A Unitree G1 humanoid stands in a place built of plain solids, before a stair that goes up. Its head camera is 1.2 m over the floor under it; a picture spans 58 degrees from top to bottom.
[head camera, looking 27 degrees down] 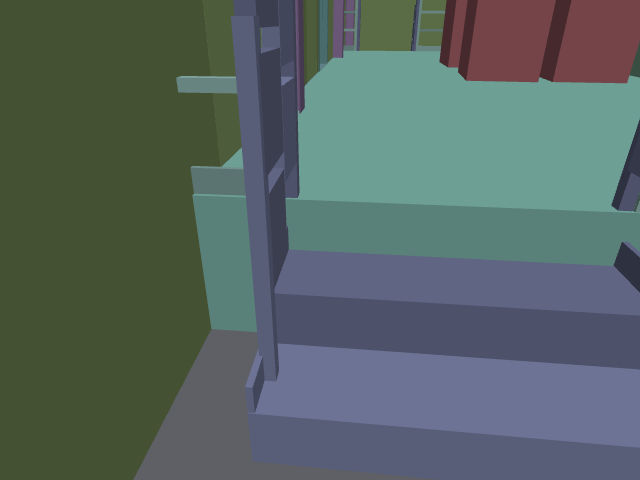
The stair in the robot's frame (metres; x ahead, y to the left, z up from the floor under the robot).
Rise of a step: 0.21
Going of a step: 0.30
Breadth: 1.22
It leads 6 degrees to the right of straight ahead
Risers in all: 3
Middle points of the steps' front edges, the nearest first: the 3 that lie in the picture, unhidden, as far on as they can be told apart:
0.80 -0.40 0.21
1.10 -0.43 0.41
1.40 -0.46 0.62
